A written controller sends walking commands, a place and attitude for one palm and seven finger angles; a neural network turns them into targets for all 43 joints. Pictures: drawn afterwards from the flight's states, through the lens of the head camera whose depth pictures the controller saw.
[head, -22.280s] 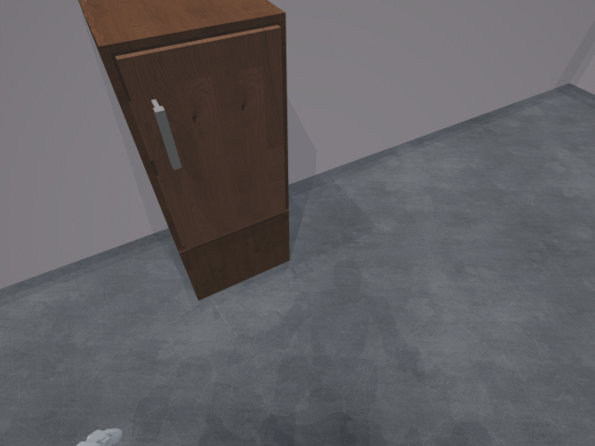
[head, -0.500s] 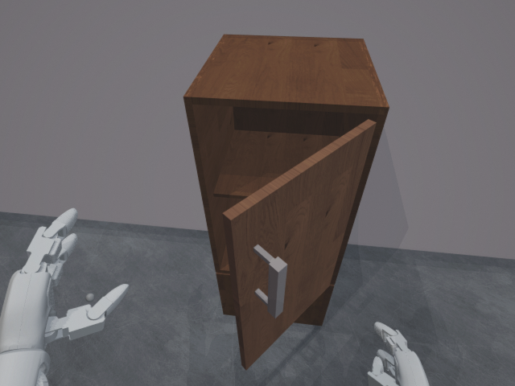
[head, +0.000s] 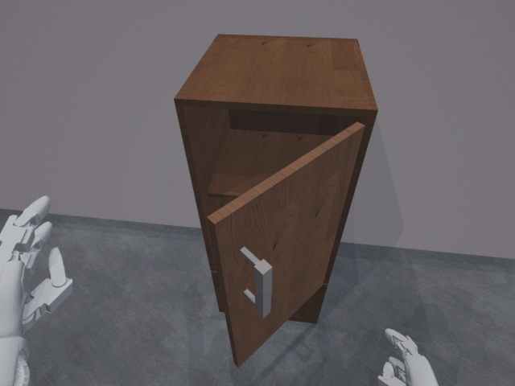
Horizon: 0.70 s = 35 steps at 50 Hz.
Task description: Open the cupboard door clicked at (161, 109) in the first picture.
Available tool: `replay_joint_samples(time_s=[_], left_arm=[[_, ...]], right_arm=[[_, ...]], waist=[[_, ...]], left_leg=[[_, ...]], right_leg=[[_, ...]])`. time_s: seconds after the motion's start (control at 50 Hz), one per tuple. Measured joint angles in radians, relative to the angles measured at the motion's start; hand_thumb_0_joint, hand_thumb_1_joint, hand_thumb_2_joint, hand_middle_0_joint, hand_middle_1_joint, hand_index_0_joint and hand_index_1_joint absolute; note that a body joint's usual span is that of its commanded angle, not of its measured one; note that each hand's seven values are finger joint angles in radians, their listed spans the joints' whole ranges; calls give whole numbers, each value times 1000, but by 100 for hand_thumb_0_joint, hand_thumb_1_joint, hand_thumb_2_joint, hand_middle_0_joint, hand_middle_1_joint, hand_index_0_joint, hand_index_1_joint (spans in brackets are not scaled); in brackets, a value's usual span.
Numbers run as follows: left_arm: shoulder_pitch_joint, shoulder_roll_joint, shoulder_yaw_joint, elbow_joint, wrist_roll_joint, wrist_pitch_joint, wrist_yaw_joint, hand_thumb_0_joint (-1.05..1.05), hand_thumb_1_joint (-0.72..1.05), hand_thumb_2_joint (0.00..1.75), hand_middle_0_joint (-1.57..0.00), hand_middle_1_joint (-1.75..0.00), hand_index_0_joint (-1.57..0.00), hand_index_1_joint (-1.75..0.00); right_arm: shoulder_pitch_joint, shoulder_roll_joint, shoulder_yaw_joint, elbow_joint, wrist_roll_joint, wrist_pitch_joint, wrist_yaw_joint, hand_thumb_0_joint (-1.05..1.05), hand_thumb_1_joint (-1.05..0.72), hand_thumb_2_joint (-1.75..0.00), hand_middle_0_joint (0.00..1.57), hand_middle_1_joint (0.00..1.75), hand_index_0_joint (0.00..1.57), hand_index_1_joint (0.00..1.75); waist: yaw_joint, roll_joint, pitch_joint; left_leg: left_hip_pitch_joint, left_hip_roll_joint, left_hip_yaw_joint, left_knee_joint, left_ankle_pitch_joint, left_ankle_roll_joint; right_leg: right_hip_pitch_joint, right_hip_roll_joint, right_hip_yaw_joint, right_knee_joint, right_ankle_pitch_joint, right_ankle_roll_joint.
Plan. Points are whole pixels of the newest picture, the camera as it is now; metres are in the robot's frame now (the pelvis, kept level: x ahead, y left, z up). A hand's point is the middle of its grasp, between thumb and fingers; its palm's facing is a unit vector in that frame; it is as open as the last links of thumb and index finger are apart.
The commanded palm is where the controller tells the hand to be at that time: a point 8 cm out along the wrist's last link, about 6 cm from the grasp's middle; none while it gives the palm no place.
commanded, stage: draw the hand back to the body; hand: left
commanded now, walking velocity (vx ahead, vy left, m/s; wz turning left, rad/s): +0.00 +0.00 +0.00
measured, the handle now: (255, 283) +0.29 +0.05 -0.01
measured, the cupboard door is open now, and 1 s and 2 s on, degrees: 50 50 50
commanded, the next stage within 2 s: step back with the hand held close in 0.08 s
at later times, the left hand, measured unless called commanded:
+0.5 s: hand (83, 284) +0.18 +0.24 +0.14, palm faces +0.33 -0.81 -0.48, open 7.4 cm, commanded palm +0.13 +0.29 +0.17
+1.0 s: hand out of the picture +0.08 +0.29 +0.15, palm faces +0.46 -0.74 -0.49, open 7.4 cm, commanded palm +0.02 +0.32 +0.17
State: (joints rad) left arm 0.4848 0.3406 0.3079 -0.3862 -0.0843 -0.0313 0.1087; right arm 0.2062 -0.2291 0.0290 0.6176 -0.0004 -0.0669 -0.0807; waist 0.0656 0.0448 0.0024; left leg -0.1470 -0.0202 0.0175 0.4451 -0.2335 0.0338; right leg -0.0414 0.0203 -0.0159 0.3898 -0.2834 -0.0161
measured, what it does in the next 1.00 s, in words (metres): shifts its weight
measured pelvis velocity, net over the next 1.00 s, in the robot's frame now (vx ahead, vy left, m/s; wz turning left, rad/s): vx -0.10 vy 0.02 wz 0.05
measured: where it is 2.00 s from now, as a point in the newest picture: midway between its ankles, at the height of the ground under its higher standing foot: outside the picture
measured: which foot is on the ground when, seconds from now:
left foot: down 0.00-1.00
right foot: down 0.00-1.00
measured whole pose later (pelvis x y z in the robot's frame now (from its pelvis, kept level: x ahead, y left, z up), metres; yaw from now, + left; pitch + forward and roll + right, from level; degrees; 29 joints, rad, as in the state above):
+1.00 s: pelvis -0.10 +0.02 -0.01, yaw +3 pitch +0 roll -3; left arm 0.55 0.41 0.44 -0.52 -0.04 -0.19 0.15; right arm 0.20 -0.20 0.00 0.57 0.00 -0.04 -0.07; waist 0.01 0.03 0.05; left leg -0.45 -0.02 0.00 0.57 -0.16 0.05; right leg -0.28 0.06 0.02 0.55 -0.27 -0.01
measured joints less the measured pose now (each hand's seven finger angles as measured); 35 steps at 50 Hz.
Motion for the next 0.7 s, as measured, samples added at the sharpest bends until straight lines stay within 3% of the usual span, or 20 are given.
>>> replay_joint_samples(time_s=[0.24,0.34,0.52,0.7], left_arm=[[-27,9,23,17,-3,-24,-5,1,89,90,-21,-30,-21,-31],[-23,31,66,3,13,-75,-4,1,89,90,-21,-30,-21,-31],[80,66,47,-75,14,-70,-4,1,89,90,-21,-30,-21,-31],[82,107,94,-119,13,-99,25,1,89,90,-21,-30,-21,-31]], right_arm=[[-14,1,-5,1,5,2,-4,1,-90,-90,20,30,20,30],[-40,-2,-8,-18,0,41,6,1,-90,-90,20,30,20,30],[-52,-17,-46,-61,11,111,-4,1,-90,-90,20,30,20,30],[-31,-3,-45,-77,14,107,-11,1,-90,-90,20,30,20,30]], waist=[[0,24,7],[-27,23,11],[-57,2,23],[-69,-25,29]], left_leg=[[11,19,-13,-8,4,-20],[-49,34,-22,18,5,-26],[-108,34,6,26,26,-17],[-165,27,9,52,58,2]], right_leg=[[16,20,-11,-15,4,-20],[-29,36,-19,-20,21,-22],[-112,31,7,21,34,-11],[-168,23,6,48,66,5]])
